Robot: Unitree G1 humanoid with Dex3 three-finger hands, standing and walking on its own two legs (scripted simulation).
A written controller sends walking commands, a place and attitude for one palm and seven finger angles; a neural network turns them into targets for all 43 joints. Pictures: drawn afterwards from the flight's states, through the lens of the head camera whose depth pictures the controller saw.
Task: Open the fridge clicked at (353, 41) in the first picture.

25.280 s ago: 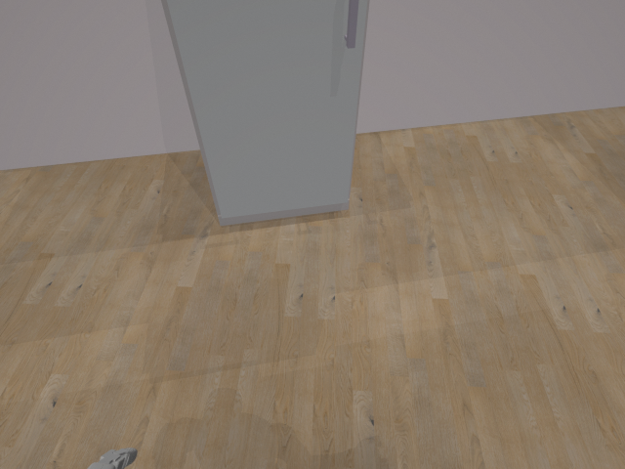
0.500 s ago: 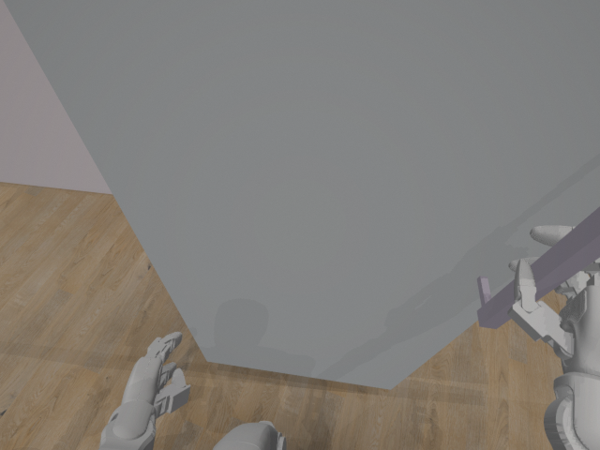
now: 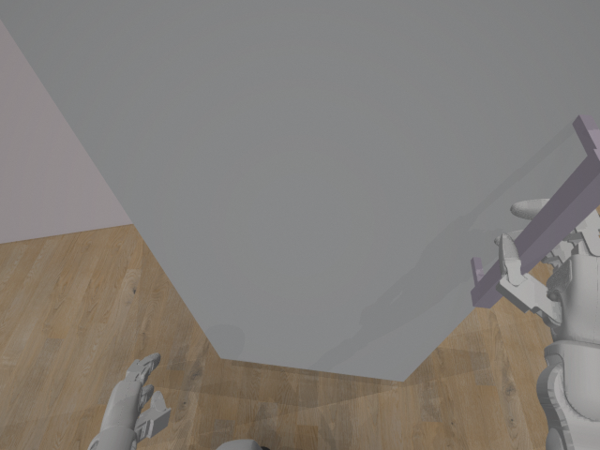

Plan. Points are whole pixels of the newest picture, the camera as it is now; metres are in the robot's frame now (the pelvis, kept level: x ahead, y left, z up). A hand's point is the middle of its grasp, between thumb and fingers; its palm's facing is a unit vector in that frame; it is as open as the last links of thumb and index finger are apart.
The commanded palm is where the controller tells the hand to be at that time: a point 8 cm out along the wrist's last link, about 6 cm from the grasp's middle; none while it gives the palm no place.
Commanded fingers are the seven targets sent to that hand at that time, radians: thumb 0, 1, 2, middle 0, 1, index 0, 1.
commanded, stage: walk backward, drawing the door open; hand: right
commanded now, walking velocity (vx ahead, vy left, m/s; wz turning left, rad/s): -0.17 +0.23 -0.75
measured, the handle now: (523, 231) +0.35 -0.20 +0.15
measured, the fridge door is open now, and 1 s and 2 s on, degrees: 18 59 65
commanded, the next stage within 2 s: stop walking and hold the door back in 1.14 s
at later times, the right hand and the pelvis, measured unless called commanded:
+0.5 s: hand out of the picture +0.13 -0.11 +0.14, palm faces +0.46 +0.85 -0.27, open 6.5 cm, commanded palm +0.07 -0.15 +0.15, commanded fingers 0.00 -0.90 -0.90 0.45 1.40 0.45 1.40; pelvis -0.09 +0.13 +0.00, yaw -17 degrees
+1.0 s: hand out of the picture -0.01 +0.00 +0.15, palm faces +0.60 +0.78 -0.19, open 6.6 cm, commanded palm -0.06 -0.02 +0.15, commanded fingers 0.00 -0.90 -0.90 0.45 1.40 0.45 1.40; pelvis -0.13 +0.27 +0.02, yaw -39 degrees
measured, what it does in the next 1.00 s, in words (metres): steps to the left, turning right: right foot, then left foot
